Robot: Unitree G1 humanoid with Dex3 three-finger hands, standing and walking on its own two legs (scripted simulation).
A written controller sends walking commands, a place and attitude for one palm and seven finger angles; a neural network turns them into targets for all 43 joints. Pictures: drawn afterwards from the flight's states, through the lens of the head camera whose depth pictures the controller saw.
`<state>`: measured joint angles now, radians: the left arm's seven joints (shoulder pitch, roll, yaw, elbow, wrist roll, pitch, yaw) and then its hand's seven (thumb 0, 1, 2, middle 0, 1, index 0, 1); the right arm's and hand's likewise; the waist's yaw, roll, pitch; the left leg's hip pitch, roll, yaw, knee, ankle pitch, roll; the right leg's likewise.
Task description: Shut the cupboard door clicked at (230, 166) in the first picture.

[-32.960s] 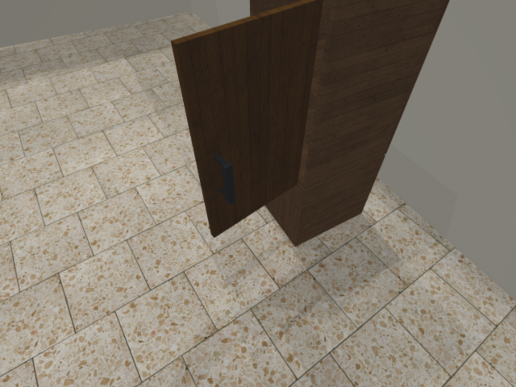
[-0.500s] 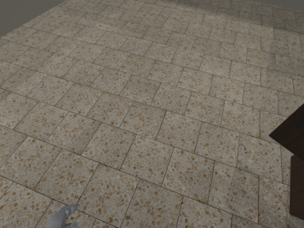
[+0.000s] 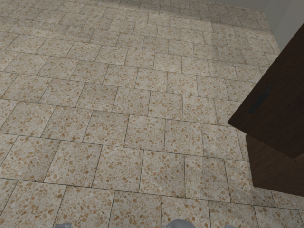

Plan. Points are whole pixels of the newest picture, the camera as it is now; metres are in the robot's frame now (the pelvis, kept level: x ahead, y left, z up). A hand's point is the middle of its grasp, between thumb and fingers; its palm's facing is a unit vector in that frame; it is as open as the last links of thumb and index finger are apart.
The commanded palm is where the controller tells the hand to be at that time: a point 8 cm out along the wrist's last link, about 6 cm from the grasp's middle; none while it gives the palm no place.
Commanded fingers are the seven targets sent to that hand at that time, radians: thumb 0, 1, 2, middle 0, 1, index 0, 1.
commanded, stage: turn to face it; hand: left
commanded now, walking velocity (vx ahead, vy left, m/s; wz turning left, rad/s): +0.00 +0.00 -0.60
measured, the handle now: (259, 99) +0.64 -0.43 -0.09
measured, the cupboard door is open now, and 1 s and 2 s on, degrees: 66 66 66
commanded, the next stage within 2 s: take the last steps up to it in 0.74 s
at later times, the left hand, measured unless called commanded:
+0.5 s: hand (106, 217) +0.16 +0.13 -0.16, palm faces -0.28 -0.93 -0.23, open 7.4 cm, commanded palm none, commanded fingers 0.00 0.90 0.90 -0.20 -0.30 -0.20 -0.30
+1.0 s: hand (122, 200) +0.21 +0.10 -0.16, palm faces -0.46 -0.86 -0.23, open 7.4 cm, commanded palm none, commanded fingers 0.00 0.90 0.90 -0.20 -0.30 -0.20 -0.30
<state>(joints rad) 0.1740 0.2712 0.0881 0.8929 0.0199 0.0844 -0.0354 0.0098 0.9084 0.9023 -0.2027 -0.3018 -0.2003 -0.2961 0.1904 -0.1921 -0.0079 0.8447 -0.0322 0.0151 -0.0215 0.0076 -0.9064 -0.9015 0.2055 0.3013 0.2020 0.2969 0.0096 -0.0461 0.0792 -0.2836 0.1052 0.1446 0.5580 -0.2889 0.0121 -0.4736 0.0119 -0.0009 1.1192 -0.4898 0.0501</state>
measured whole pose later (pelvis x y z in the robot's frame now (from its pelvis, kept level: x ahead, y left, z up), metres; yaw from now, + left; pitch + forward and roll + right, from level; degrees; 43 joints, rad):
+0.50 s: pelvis +0.02 -0.03 +0.00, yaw -16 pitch +1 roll +0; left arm 0.18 0.22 0.04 0.89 0.02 0.04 -0.01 0.01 0.91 0.90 -0.20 -0.30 -0.20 -0.30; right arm 0.18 -0.26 -0.05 0.89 -0.01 0.06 -0.01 0.01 -0.91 -0.90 0.20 0.30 0.20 0.30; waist -0.01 0.01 0.07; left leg -0.46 0.07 0.05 0.92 -0.43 -0.09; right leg -0.26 0.02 0.04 0.51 -0.27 -0.02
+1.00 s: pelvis +0.04 -0.05 -0.01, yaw -28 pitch +1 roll -1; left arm 0.18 0.23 0.06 0.95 0.03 0.05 -0.04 0.01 0.91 0.90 -0.20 -0.30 -0.20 -0.30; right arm 0.30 -0.22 -0.04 0.98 -0.03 0.04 -0.01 0.01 -0.90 -0.90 0.21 0.30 0.20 0.30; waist -0.03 0.02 0.03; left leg -0.27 0.14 0.17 0.63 -0.39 -0.04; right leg -0.21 0.01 -0.06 0.53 -0.35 -0.02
